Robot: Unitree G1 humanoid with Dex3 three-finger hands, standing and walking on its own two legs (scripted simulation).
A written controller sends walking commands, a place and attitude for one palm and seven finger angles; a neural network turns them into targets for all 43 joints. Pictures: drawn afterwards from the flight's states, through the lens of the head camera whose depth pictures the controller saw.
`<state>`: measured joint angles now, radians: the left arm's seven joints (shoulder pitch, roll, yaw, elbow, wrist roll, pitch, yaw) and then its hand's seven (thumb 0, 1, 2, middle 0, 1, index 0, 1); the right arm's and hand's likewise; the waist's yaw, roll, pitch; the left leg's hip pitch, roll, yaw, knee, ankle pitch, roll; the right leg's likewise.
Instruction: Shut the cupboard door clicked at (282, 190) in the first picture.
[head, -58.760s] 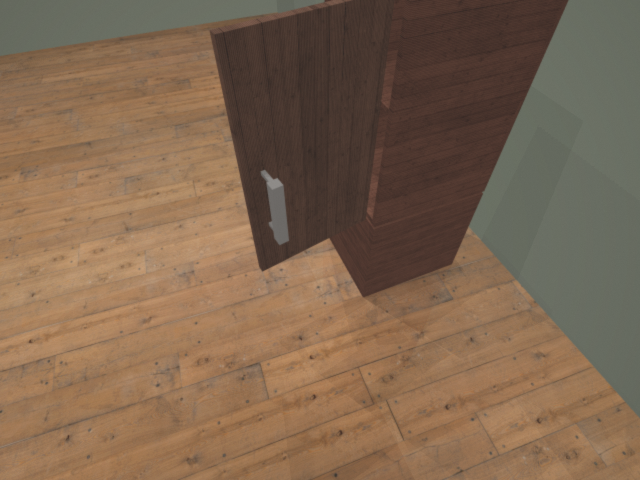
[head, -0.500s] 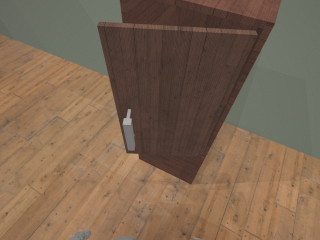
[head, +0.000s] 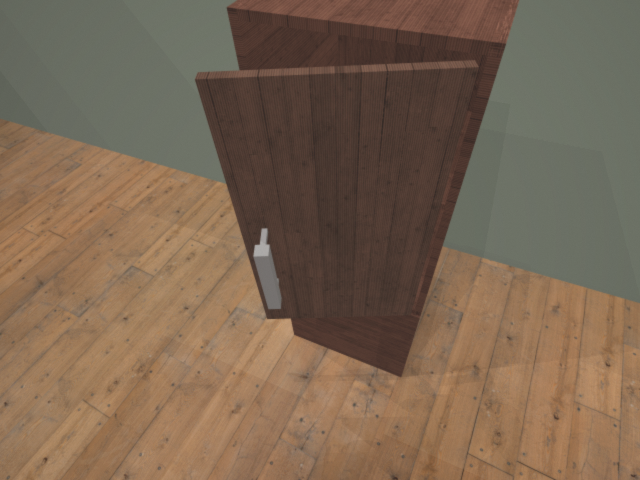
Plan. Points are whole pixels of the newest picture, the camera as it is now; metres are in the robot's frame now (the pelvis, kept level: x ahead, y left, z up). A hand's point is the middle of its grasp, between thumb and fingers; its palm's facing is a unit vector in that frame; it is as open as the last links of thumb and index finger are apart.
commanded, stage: come to a stop and stand still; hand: left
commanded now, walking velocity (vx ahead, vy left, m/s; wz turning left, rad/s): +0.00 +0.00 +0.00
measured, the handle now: (269, 269) +0.48 +0.13 -0.11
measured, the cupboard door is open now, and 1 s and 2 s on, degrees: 24 24 24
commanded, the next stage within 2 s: look again from close up in 0.08 s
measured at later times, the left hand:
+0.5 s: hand out of the picture +0.03 +0.17 -0.17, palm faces -0.03 -0.98 -0.22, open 7.4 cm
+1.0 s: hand (193, 410) +0.21 +0.17 -0.01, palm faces +0.21 -0.98 -0.04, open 7.1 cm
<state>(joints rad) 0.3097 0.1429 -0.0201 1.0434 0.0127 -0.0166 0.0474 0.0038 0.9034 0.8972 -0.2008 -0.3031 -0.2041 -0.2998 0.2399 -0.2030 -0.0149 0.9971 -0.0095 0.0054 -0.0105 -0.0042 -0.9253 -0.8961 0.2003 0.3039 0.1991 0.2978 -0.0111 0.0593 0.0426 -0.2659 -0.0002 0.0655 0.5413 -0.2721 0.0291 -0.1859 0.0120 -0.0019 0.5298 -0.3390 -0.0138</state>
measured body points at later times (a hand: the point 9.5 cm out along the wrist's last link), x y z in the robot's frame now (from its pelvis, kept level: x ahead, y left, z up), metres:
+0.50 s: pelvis +0.00 -0.02 +0.00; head +0.01 -0.02 +0.45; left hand +0.04 +0.22 -0.15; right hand +0.01 -0.25 -0.15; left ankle +0.01 +0.10 -0.73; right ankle -0.04 -0.11 -0.73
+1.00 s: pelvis -0.01 -0.02 -0.04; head +0.01 -0.03 +0.41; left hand +0.19 +0.22 -0.01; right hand +0.14 -0.26 -0.13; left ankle +0.01 +0.10 -0.73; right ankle -0.03 -0.11 -0.73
